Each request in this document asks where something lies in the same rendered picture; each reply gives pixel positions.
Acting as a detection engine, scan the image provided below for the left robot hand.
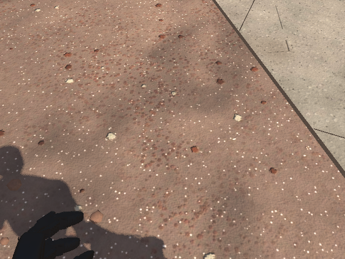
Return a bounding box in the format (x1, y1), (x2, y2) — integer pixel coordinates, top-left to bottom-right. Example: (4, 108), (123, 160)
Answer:
(12, 211), (94, 259)

